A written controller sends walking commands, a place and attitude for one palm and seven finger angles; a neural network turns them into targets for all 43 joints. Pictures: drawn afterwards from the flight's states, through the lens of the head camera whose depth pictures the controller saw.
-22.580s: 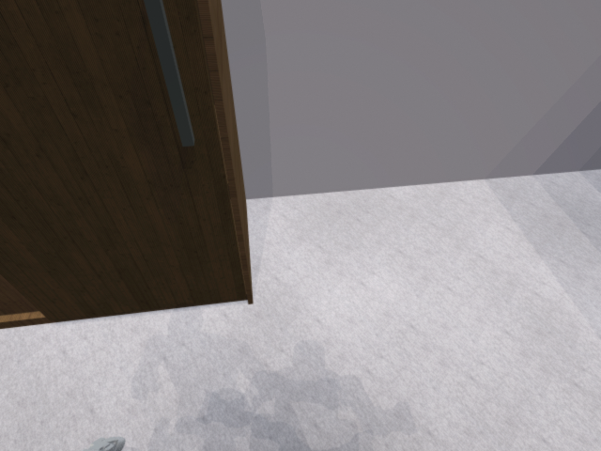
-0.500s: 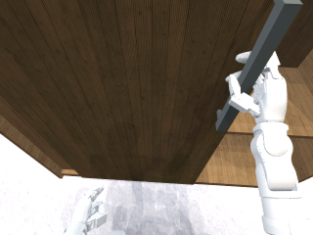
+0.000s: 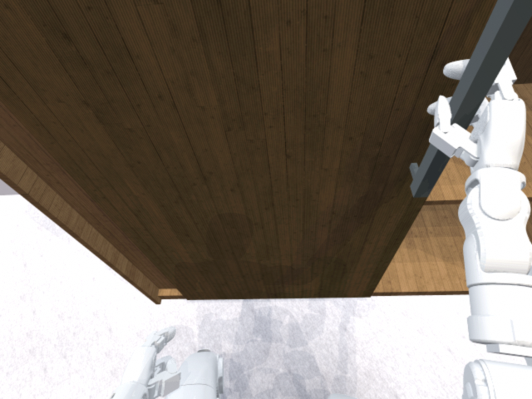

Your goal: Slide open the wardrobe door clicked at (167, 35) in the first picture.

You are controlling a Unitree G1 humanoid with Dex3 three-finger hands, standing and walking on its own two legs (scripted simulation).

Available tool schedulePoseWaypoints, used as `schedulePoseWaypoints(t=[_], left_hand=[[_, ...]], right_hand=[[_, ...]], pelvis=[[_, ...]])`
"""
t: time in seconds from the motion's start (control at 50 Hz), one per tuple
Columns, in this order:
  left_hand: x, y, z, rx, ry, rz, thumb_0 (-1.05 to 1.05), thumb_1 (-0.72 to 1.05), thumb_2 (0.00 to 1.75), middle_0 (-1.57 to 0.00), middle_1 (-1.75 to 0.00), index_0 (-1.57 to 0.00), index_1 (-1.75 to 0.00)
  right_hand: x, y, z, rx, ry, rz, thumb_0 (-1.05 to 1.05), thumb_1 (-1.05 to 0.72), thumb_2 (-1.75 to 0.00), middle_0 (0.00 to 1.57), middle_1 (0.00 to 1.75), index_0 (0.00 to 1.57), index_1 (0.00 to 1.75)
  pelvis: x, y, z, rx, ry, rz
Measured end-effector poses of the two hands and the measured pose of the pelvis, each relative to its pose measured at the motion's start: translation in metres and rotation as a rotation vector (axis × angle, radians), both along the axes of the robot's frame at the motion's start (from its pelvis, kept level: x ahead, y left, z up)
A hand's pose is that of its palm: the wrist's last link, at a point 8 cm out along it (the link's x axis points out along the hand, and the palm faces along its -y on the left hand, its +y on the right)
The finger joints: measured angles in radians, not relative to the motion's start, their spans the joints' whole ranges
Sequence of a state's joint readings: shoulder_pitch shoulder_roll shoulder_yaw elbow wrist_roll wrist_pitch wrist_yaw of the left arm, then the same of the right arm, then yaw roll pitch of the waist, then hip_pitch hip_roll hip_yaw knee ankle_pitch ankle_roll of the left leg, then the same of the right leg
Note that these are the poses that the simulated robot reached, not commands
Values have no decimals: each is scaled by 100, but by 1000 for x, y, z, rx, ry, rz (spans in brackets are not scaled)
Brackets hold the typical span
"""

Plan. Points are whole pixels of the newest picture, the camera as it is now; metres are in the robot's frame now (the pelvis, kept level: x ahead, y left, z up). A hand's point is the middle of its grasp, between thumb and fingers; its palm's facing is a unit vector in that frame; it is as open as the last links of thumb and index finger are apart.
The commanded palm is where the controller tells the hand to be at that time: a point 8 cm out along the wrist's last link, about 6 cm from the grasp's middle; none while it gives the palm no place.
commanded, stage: stop walking and hold the door there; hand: right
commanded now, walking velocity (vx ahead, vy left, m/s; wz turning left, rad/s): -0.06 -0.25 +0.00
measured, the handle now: (452, 106) +0.44 -0.27 +0.17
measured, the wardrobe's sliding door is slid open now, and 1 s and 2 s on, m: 0.54 0.54 0.54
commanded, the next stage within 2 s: none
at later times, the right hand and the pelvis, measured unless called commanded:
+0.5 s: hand (441, 126) +0.41 -0.24 +0.17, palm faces +0.42 +0.89 -0.19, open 6.1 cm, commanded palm +0.37 -0.28 +0.14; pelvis +0.00 +0.03 -0.02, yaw +3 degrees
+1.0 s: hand (442, 127) +0.40 -0.24 +0.17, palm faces +0.41 +0.89 -0.21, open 5.8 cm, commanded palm +0.36 -0.28 +0.14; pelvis -0.03 +0.03 -0.01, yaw +6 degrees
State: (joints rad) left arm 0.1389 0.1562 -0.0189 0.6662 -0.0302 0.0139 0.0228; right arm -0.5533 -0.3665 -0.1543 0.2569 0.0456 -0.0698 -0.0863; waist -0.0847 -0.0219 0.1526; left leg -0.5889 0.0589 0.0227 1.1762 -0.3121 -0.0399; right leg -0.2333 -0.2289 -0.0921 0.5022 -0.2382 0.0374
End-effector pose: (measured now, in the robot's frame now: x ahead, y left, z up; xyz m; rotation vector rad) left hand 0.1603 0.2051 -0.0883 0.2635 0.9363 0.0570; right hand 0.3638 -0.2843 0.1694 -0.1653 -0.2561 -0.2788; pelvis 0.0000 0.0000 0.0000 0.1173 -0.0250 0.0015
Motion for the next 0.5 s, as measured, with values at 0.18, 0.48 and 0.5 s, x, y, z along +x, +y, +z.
schedulePoseWaypoints(t=[0.18, 0.48, 0.5], left_hand=[[21, 79, -29, -33, -143, 57, 1, 90, 90, -21, -30, -21, -30], [-58, 138, -15, 169, -54, 253, 1, 90, 90, -20, -30, -20, -30], [-64, 132, -13, 159, -52, 262, 1, 91, 90, -20, -30, -20, -30]], right_hand=[[-3, 2, 6, -167, 55, -192, -13, -60, -82, 45, 140, 29, 131], [0, 2, 1, -71, 15, -152, -10, -61, -82, 46, 140, 35, 137], [0, 2, 1, -65, 12, -147, -10, -62, -82, 46, 140, 34, 137]], pelvis=[[17, 58, -30, -85, -11, 10], [3, 32, -25, -113, -22, 31], [2, 31, -23, -108, -21, 42]])
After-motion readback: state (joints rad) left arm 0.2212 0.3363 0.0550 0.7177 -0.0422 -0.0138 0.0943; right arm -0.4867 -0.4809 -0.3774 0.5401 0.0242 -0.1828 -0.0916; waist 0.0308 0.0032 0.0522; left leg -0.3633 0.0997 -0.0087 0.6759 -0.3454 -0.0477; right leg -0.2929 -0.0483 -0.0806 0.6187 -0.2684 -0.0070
